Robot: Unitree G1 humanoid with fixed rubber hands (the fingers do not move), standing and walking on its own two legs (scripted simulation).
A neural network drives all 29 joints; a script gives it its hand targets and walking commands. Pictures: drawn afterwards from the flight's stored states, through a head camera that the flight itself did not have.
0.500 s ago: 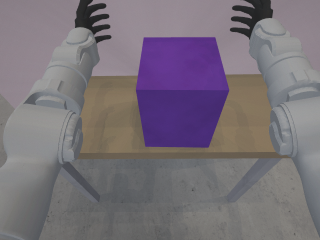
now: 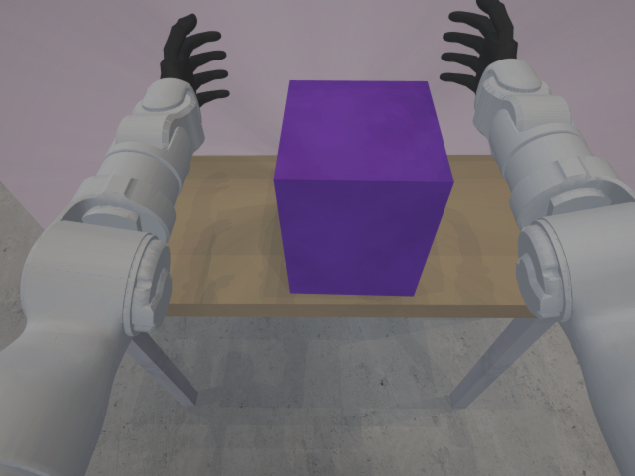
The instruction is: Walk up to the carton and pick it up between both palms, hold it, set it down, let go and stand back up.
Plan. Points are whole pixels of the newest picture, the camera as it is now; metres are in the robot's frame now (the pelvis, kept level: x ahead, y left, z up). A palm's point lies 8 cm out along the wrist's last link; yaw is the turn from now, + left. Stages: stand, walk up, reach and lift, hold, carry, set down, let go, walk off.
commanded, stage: let go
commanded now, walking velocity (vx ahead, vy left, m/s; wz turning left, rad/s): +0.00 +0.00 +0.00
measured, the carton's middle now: (354, 193) +0.52 +0.01 +0.05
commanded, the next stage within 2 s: stand in 0.06 s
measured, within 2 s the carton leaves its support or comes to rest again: neither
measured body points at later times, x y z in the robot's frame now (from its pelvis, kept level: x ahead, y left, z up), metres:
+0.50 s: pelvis +0.10 +0.04 -0.01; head +0.07 +0.02 +0.44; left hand +0.30 +0.27 -0.02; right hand +0.20 -0.23 -0.14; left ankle +0.04 +0.17 -0.75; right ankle +0.04 -0.11 -0.75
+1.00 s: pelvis +0.08 +0.06 -0.01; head +0.07 +0.07 +0.44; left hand +0.30 +0.27 -0.02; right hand +0.15 -0.24 -0.11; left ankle +0.04 +0.17 -0.75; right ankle +0.04 -0.11 -0.75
